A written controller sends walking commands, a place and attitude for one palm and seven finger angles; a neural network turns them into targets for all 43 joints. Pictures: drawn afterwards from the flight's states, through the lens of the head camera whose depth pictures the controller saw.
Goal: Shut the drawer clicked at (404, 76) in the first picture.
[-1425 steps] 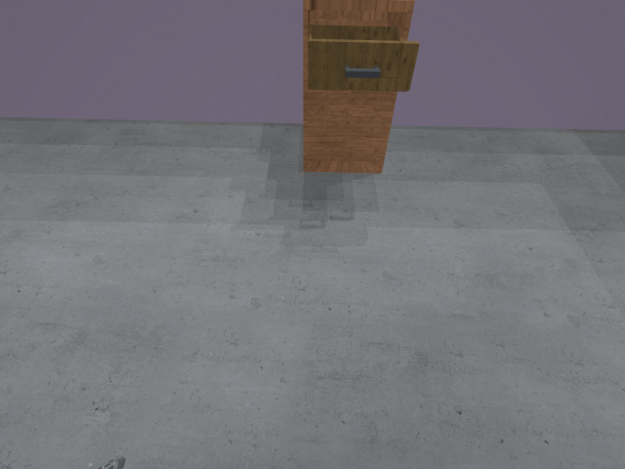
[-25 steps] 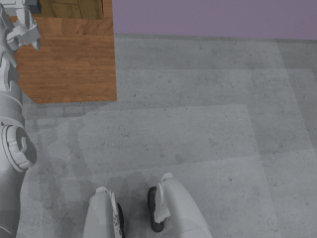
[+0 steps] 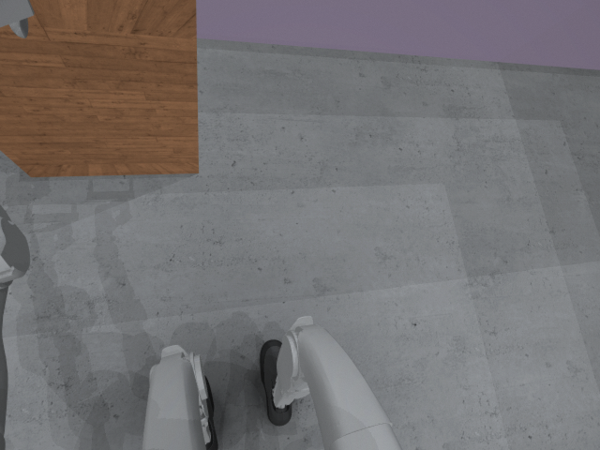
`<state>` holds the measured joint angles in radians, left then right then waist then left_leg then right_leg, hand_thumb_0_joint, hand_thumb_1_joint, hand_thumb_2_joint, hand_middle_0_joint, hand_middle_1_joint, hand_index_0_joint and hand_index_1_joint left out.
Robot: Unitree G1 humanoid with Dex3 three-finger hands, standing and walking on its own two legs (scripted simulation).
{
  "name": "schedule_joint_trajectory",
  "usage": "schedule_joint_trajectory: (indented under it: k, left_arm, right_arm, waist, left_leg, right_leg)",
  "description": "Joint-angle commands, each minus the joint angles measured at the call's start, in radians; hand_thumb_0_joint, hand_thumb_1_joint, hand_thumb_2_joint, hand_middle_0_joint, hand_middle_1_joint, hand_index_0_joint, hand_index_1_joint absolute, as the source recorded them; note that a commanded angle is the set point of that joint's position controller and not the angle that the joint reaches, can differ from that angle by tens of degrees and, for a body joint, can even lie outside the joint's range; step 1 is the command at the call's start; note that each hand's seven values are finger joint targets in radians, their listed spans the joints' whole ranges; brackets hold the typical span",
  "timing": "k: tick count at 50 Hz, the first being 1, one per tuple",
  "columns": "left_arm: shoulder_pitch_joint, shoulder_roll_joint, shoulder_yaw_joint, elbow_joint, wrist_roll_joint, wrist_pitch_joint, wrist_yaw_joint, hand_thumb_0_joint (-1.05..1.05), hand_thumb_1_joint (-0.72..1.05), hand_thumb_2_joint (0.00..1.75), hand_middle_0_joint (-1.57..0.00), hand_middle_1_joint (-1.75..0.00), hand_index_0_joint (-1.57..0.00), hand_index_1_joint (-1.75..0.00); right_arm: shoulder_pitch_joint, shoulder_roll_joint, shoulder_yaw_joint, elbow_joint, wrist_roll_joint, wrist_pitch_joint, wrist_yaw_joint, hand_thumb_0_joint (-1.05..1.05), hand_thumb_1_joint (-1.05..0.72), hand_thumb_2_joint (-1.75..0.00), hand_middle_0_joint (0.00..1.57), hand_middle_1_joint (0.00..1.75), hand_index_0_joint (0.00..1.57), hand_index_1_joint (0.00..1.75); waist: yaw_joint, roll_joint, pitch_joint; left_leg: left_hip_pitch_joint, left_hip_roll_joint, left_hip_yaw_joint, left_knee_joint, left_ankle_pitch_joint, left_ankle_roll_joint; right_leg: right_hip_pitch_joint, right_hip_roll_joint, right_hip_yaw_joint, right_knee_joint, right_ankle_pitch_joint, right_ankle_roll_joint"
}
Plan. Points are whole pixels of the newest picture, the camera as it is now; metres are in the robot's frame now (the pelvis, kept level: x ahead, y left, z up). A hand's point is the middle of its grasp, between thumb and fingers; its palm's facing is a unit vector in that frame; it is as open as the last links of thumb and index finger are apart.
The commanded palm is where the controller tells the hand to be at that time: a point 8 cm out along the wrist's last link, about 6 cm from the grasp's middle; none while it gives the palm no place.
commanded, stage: pull the fist back off the drawer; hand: left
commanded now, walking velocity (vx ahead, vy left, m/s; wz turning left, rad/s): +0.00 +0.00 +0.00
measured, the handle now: out of the picture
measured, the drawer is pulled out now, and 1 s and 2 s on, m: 0.00 0.00 0.00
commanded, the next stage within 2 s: draw the hand back to the body in 0.80 s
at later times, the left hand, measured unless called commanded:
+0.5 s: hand out of the picture +0.61 +0.21 +0.06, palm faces -0.02 -1.00 -0.05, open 3.3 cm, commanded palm +0.61 +0.20 +0.07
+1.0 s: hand (9, 0) +0.59 +0.21 +0.07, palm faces -0.02 -1.00 -0.05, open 3.3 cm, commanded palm +0.54 +0.23 +0.09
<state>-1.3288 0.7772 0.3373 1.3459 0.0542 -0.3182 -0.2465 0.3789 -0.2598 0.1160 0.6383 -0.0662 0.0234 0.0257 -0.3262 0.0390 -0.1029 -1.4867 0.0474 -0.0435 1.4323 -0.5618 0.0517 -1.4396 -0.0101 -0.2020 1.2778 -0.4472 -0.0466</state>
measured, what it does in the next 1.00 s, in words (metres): stands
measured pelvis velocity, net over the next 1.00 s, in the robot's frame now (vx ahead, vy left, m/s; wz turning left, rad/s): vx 0.04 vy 0.01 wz -0.02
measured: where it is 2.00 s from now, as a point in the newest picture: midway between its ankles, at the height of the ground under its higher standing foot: (240, 414)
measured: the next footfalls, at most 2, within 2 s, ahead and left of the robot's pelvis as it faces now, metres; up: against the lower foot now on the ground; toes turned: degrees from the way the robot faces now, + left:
none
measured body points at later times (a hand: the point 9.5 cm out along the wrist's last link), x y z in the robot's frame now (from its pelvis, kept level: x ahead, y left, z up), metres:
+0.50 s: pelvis -0.01 +0.01 -0.01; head +0.21 +0.07 +0.38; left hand +0.60 +0.26 +0.07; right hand -0.07 -0.24 -0.08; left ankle +0.03 +0.09 -0.58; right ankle +0.07 -0.11 -0.58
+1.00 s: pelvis +0.04 +0.01 +0.03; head +0.24 +0.05 +0.43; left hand +0.58 +0.26 +0.07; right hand +0.03 -0.25 -0.07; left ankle +0.03 +0.09 -0.58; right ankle +0.07 -0.11 -0.58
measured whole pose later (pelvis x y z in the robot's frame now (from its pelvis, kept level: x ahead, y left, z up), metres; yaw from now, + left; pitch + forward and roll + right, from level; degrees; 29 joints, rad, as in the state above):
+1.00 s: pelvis +0.04 +0.01 +0.03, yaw -1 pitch +33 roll -6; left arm -0.94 0.60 0.45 1.00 -0.05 -0.34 -0.28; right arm 0.36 -0.26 0.06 0.57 -0.03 0.08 0.06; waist -0.24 0.05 -0.12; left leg -1.29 0.06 0.02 1.31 -0.59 0.06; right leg -1.29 0.01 -0.13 1.18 -0.47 -0.02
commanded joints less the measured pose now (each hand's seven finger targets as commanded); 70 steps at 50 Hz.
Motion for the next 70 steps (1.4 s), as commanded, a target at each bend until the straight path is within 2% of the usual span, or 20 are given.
schedule_joint_trajectory:
  k: [1,11,14,21,24,26,32,35,40,45,47,50,52,54,55,58,61,64,66,70]
  left_arm:
    - [-0.681,0.129,-0.012,-0.280,-0.015,-0.072,0.037,0.00,0.90,0.90,-1.40,-1.60,-1.40,-1.60]
    - [-0.674,0.156,-0.012,-0.244,0.003,-0.042,0.035,0.00,0.90,0.90,-1.40,-1.60,-1.40,-1.60]
    - [-0.661,0.173,0.005,-0.223,0.002,-0.025,0.036,0.00,0.90,0.90,-1.40,-1.60,-1.40,-1.60]
    - [-0.612,0.185,0.036,-0.265,0.002,-0.021,0.019,0.00,0.90,0.90,-1.40,-1.60,-1.40,-1.60]
    - [-0.549,0.163,0.044,-0.269,-0.012,-0.008,0.015,0.00,0.90,0.90,-1.40,-1.60,-1.40,-1.60]
    - [-0.526,0.201,0.081,-0.314,-0.017,-0.014,0.012,0.00,0.90,0.90,-1.40,-1.60,-1.40,-1.60]
    - [-0.342,0.147,0.089,-0.377,-0.043,-0.032,-0.001,0.00,0.90,0.90,-1.40,-1.60,-1.40,-1.60]
    - [-0.254,0.170,0.132,-0.413,-0.054,-0.051,0.002,0.00,0.90,0.90,-1.40,-1.60,-1.40,-1.60]
    - [-0.223,0.133,0.127,-0.395,-0.073,-0.077,0.002,0.00,0.90,0.90,-1.40,-1.60,-1.40,-1.60]
    - [-0.132,0.083,0.118,-0.427,-0.091,-0.114,-0.013,0.00,0.90,0.90,-1.40,-1.60,-1.40,-1.60]
    - [0.017,0.103,0.155,-0.575,-0.117,-0.113,-0.028,0.00,0.90,0.90,-1.40,-1.60,-1.40,-1.60]
    - [0.248,0.019,0.110,-0.773,-0.170,-0.062,-0.046,0.00,0.90,0.90,-1.40,-1.60,-1.40,-1.60]
    - [0.379,-0.021,0.103,-0.935,-0.216,-0.024,-0.044,0.00,0.90,0.90,-1.40,-1.60,-1.40,-1.60]
    - [0.462,-0.089,0.066,-1.027,-0.254,0.000,-0.028,0.00,0.90,0.90,-1.40,-1.60,-1.40,-1.60]
    - [0.490,-0.103,0.060,-1.062,-0.264,-0.001,-0.013,0.00,0.90,0.90,-1.40,-1.60,-1.40,-1.60]
    - [0.558,-0.167,0.025,-1.032,-0.267,-0.015,0.029,0.00,0.90,0.90,-1.40,-1.60,-1.40,-1.60]
    - [0.640,-0.250,-0.047,-1.035,-0.263,-0.044,0.035,0.00,0.90,0.90,-1.40,-1.60,-1.40,-1.60]
    - [0.744,-0.252,-0.054,-1.040,-0.273,-0.045,0.010,0.00,0.90,0.90,-1.40,-1.60,-1.40,-1.60]
    - [0.823,-0.268,-0.067,-1.084,-0.286,-0.035,-0.012,0.00,0.90,0.90,-1.40,-1.60,-1.40,-1.60]
    - [0.923,-0.251,-0.029,-1.168,-0.329,-0.003,-0.029,0.00,0.90,0.90,-1.40,-1.60,-1.40,-1.60]
  right_arm:
    - [0.267,-0.241,-0.066,0.015,-0.005,-0.019,-0.023,0.00,-0.90,-0.90,0.20,0.30,0.20,0.30]
    - [0.268,-0.249,-0.054,0.007,-0.003,-0.049,-0.031,0.00,-0.90,-0.90,0.20,0.30,0.20,0.30]
    - [0.269,-0.253,-0.052,0.000,-0.003,-0.047,-0.031,0.00,-0.90,-0.90,0.20,0.30,0.20,0.30]
    - [0.286,-0.252,-0.062,-0.011,-0.005,-0.034,-0.019,0.00,-0.90,-0.90,0.20,0.30,0.20,0.30]
    - [0.283,-0.249,-0.066,-0.018,-0.002,-0.027,-0.013,0.00,-0.90,-0.90,0.20,0.30,0.20,0.30]
    - [0.288,-0.248,-0.068,-0.023,-0.001,-0.022,-0.011,0.00,-0.90,-0.90,0.20,0.30,0.20,0.30]
    - [0.265,-0.232,-0.082,-0.044,0.008,-0.001,0.006,0.00,-0.90,-0.90,0.20,0.30,0.20,0.30]
    - [0.256,-0.227,-0.088,-0.055,0.011,0.010,0.010,0.00,-0.90,-0.90,0.20,0.30,0.20,0.30]
    - [0.242,-0.218,-0.096,-0.047,0.016,0.024,0.010,0.00,-0.90,-0.90,0.20,0.30,0.20,0.30]
    - [0.239,-0.210,-0.111,-0.056,0.016,0.040,0.016,0.00,-0.90,-0.90,0.20,0.30,0.20,0.30]
    - [0.229,-0.211,-0.125,-0.098,0.028,0.054,0.024,0.00,-0.90,-0.90,0.20,0.30,0.20,0.30]
    - [0.198,-0.196,-0.142,-0.144,0.059,0.062,0.030,0.00,-0.90,-0.90,0.20,0.30,0.20,0.30]
    - [0.173,-0.188,-0.151,-0.167,0.078,0.053,0.031,0.00,-0.90,-0.90,0.20,0.30,0.20,0.30]
    - [0.144,-0.177,-0.154,-0.171,0.091,0.032,0.023,0.00,-0.90,-0.90,0.20,0.30,0.20,0.30]
    - [0.130,-0.172,-0.151,-0.168,0.093,0.019,0.018,0.00,-0.90,-0.90,0.20,0.30,0.20,0.30]
    - [0.097,-0.162,-0.150,-0.149,0.093,-0.006,0.001,0.00,-0.90,-0.90,0.20,0.30,0.20,0.30]
    - [0.073,-0.153,-0.151,-0.145,0.096,-0.022,-0.007,0.00,-0.90,-0.90,0.20,0.30,0.20,0.30]
    - [0.035,-0.153,-0.153,-0.162,0.102,-0.026,-0.014,0.00,-0.90,-0.90,0.20,0.30,0.20,0.30]
    - [0.003,-0.145,-0.148,-0.185,0.108,-0.029,-0.017,0.00,-0.90,-0.90,0.20,0.30,0.20,0.30]
    - [-0.065,-0.141,-0.143,-0.233,0.119,-0.044,-0.031,0.00,-0.90,-0.90,0.20,0.30,0.20,0.30]
  waist:
    - [-0.116,0.417,-0.593]
    - [-0.116,0.408,-0.562]
    - [-0.115,0.363,-0.529]
    - [-0.075,0.415,-0.582]
    - [-0.062,0.374,-0.582]
    - [-0.039,0.386,-0.608]
    - [0.013,0.348,-0.628]
    - [0.042,0.315,-0.642]
    - [0.031,0.248,-0.583]
    - [0.055,0.252,-0.639]
    - [0.128,0.301,-0.764]
    - [0.165,0.262,-0.822]
    - [0.192,0.238,-0.804]
    - [0.183,0.159,-0.732]
    - [0.185,0.164,-0.699]
    - [0.179,0.106,-0.522]
    - [0.193,0.145,-0.445]
    - [0.215,0.081,-0.399]
    - [0.234,0.121,-0.386]
    - [0.261,0.022,-0.340]
  left_leg:
    - [0.607,0.011,-0.151,-0.181,0.271,-0.014]
    - [0.552,0.015,-0.165,-0.197,0.176,-0.011]
    - [0.497,0.012,-0.160,-0.200,0.122,-0.007]
    - [0.595,0.024,-0.199,-0.216,0.184,-0.026]
    - [0.579,0.021,-0.183,-0.221,0.185,-0.021]
    - [0.603,0.021,-0.178,-0.222,0.229,-0.023]
    - [0.642,0.018,-0.144,-0.234,0.342,-0.026]
    - [0.635,0.015,-0.120,-0.233,0.406,-0.022]
    - [0.598,0.010,-0.094,-0.225,0.444,-0.014]
    - [0.674,0.007,-0.088,-0.221,0.596,-0.022]
    - [0.805,0.006,-0.088,-0.262,0.741,-0.038]
    - [0.924,0.005,-0.084,-0.327,0.885,-0.041]
    - [0.980,0.005,-0.074,-0.381,0.924,-0.043]
    - [0.970,0.001,-0.055,-0.425,0.874,-0.032]
    - [0.962,-0.004,-0.042,-0.437,0.846,-0.029]
    - [0.925,-0.010,-0.017,-0.495,0.694,-0.030]
    - [0.992,-0.011,-0.011,-0.535,0.742,-0.041]
    - [0.998,-0.013,-0.011,-0.573,0.741,-0.041]
    - [1.047,-0.014,-0.008,-0.595,0.787,-0.044]
    - [1.016,-0.025,0.001,-0.647,0.689,-0.033]
  right_leg:
    - [0.132,0.058,0.131,-0.130,0.085,0.016]
    - [0.118,0.054,0.127,-0.120,0.045,0.015]
    - [0.130,0.055,0.131,-0.124,0.022,0.018]
    - [0.103,0.054,0.112,-0.104,0.057,0.011]
    - [0.139,0.055,0.117,-0.117,0.058,0.013]
    - [0.165,0.056,0.118,-0.117,0.075,0.011]
    - [0.247,0.058,0.125,-0.142,0.119,0.011]
    - [0.317,0.059,0.131,-0.148,0.159,0.012]
    - [0.358,0.060,0.142,-0.161,0.209,0.018]
    - [0.404,0.056,0.144,-0.152,0.325,0.017]
    - [0.505,0.053,0.147,-0.175,0.400,0.016]
    - [0.632,0.057,0.145,-0.238,0.510,0.020]
    - [0.706,0.058,0.140,-0.295,0.555,0.027]
    - [0.774,0.058,0.143,-0.347,0.577,0.035]
    - [0.792,0.057,0.149,-0.360,0.578,0.033]
    - [0.798,0.056,0.142,-0.406,0.475,0.037]
    - [0.804,0.051,0.139,-0.431,0.471,0.031]
    - [0.880,0.044,0.136,-0.454,0.489,0.030]
    - [0.908,0.038,0.138,-0.469,0.512,0.027]
    - [1.017,0.031,0.141,-0.505,0.522,0.027]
